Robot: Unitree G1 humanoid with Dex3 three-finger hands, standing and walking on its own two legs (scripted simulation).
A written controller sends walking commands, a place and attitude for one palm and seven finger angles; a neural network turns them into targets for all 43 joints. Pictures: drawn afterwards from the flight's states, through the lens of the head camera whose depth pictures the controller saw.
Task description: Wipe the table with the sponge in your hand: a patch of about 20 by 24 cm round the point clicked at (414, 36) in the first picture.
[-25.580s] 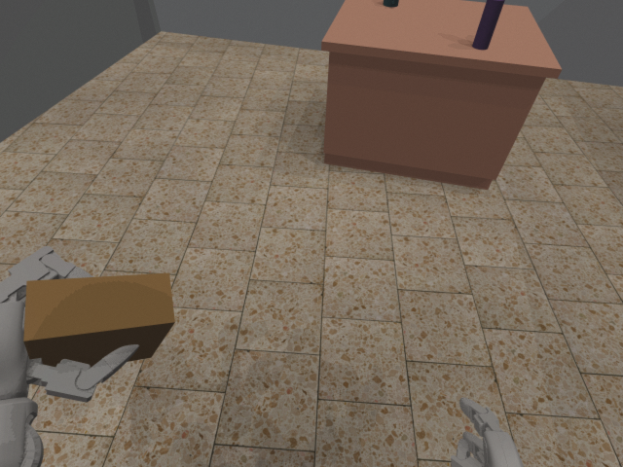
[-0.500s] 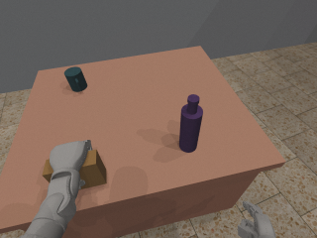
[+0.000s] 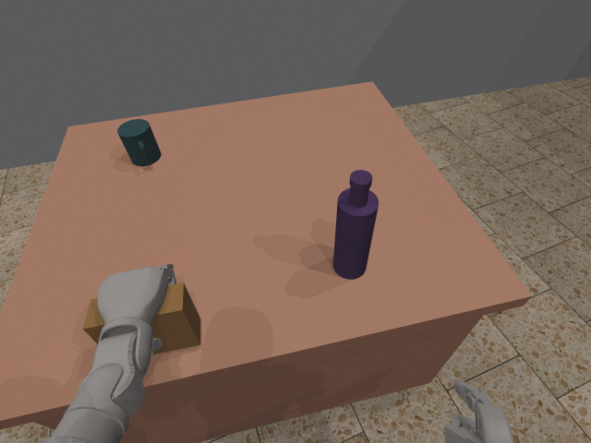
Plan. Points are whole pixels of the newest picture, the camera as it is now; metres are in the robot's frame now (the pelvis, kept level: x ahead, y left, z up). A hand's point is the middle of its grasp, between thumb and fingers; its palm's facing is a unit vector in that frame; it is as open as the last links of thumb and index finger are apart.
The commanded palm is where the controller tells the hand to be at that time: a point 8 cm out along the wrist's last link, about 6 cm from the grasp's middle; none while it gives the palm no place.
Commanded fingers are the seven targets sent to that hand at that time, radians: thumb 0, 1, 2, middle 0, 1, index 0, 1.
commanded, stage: lower the sponge onto the table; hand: left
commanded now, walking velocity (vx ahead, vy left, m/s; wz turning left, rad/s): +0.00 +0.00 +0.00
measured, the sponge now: (151, 328) +0.27 +0.27 -0.05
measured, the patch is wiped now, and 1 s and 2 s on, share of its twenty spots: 0.00 0.30 0.35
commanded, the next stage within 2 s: wipe forward along the first lane in 0.54 s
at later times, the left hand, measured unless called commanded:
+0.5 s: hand (154, 322) +0.28 +0.26 -0.03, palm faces -0.10 -0.03 -0.99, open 9.0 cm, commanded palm +0.26 +0.25 +0.02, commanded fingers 0.00 0.10 1.30 -1.20 -1.60 -1.20 -1.60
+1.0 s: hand (154, 298) +0.32 +0.28 -0.03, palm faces -0.11 +0.01 -0.99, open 9.1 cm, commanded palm +0.30 +0.27 +0.00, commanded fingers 0.00 0.10 1.30 -1.20 -1.60 -1.20 -1.60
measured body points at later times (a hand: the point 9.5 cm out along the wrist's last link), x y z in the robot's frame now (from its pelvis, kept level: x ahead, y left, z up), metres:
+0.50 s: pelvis -0.01 -0.01 +0.00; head +0.01 -0.03 +0.44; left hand +0.28 +0.26 +0.03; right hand +0.17 -0.25 -0.12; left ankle +0.01 +0.12 -0.73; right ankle +0.00 -0.12 -0.73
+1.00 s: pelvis -0.02 -0.01 -0.01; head +0.02 -0.02 +0.43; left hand +0.32 +0.27 +0.03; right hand +0.13 -0.26 -0.14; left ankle +0.01 +0.12 -0.73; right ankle +0.00 -0.12 -0.73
